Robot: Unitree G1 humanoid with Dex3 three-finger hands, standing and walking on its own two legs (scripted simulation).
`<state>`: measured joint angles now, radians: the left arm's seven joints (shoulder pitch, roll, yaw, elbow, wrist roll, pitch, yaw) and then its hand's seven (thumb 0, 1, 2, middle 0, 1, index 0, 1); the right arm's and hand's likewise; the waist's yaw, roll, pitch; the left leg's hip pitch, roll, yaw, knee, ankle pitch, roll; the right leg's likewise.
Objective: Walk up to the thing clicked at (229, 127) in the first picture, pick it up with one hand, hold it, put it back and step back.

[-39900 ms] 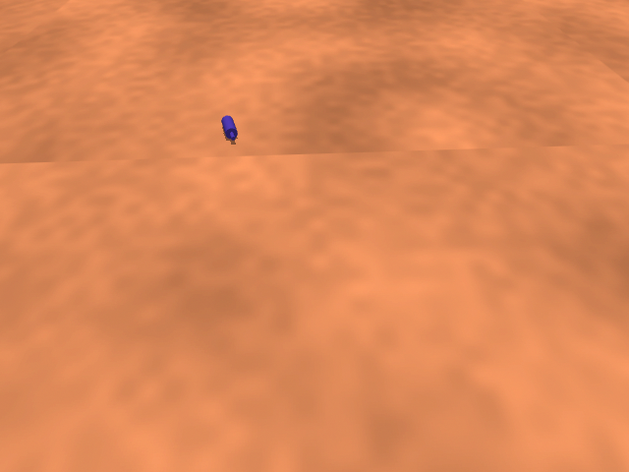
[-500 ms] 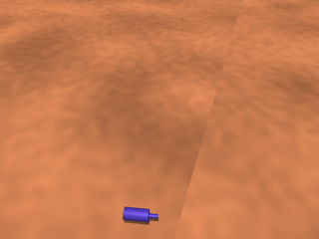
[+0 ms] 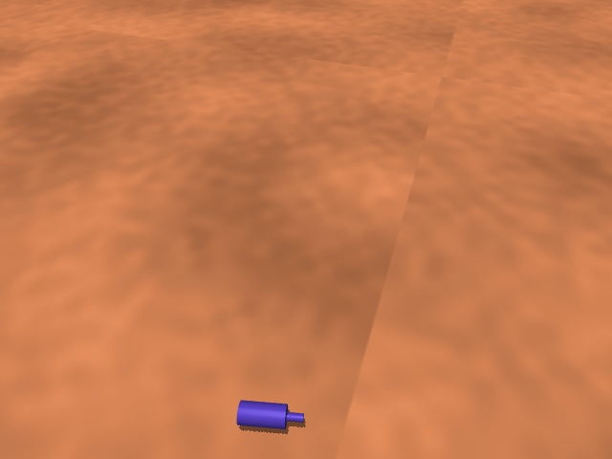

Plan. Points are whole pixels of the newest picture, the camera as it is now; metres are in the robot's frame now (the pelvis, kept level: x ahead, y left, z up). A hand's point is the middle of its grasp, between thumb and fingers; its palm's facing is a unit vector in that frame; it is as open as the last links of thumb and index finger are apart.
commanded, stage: stand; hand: left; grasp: from above
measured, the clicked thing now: (271, 415) +0.43 +0.14 -0.75
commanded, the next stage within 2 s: step back in 1.50 s
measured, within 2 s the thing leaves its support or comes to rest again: neither
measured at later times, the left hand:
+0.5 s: hand out of the picture +0.07 +0.23 -0.16, palm faces +0.01 -0.95 -0.32, open 7.4 cm
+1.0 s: hand out of the picture +0.09 +0.23 -0.16, palm faces +0.00 -0.94 -0.33, open 7.4 cm
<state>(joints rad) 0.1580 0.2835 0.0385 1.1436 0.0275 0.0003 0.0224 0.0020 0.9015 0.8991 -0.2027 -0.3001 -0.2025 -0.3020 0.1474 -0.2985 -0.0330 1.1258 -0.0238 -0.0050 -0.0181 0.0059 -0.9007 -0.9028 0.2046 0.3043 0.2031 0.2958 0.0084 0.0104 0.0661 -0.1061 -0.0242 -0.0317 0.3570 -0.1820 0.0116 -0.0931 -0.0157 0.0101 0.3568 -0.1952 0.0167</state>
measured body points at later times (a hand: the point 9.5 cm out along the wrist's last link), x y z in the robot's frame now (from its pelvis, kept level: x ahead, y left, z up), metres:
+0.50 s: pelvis +0.00 -0.01 +0.00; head +0.01 -0.01 +0.45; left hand +0.07 +0.28 -0.14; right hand +0.07 -0.30 -0.14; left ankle +0.01 +0.11 -0.75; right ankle +0.00 -0.13 -0.75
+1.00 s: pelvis +0.01 -0.01 +0.00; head +0.02 -0.02 +0.45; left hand +0.09 +0.28 -0.13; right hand +0.08 -0.31 -0.14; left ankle +0.01 +0.11 -0.75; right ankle +0.00 -0.13 -0.75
